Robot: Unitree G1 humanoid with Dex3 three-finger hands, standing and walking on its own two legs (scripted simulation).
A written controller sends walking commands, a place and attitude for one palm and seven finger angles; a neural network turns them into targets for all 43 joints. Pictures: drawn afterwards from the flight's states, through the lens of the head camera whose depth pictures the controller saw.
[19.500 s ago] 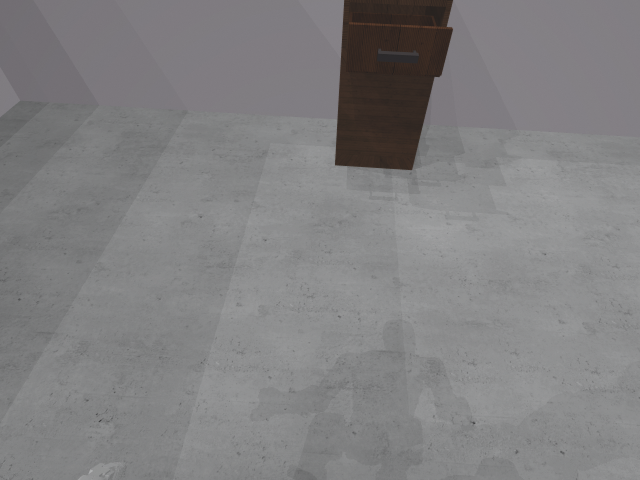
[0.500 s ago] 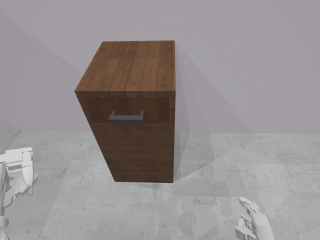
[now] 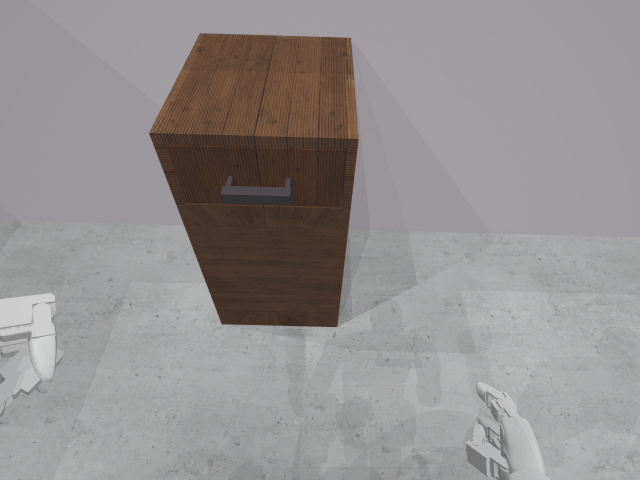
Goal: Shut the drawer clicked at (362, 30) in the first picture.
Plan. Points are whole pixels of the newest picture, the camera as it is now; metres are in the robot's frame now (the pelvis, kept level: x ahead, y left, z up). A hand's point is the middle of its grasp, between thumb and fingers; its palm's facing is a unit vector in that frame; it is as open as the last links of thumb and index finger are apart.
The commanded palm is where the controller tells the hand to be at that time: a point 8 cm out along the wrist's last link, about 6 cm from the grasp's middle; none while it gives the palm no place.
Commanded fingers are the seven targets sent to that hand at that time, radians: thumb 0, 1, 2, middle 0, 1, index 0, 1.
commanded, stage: step back with the hand held close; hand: left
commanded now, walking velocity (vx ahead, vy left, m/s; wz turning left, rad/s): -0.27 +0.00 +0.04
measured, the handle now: (257, 188) +0.66 +0.18 -0.08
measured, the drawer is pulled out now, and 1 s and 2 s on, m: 0.00 0.00 0.00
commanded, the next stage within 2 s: stop stepping back and stand still in 0.62 s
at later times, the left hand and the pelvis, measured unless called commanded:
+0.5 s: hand out of the picture +0.13 +0.26 +0.18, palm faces +0.36 -0.80 -0.48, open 3.3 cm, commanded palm +0.05 +0.29 +0.18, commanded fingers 0.00 0.90 0.90 -1.40 -1.60 -1.40 -1.60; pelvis -0.07 +0.01 +0.00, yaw +1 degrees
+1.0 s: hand out of the picture +0.07 +0.26 +0.16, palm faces +0.37 -0.85 -0.38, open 3.3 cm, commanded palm +0.02 +0.29 +0.18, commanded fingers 0.00 0.90 0.90 -1.40 -1.60 -1.40 -1.60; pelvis -0.12 +0.02 -0.03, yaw -3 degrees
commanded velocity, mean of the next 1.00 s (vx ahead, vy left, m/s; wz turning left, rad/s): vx -0.21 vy -0.01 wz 0.02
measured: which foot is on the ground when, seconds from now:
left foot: down 0.00-1.00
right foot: down 0.00-0.36, up 0.38-0.66, down 0.68-1.00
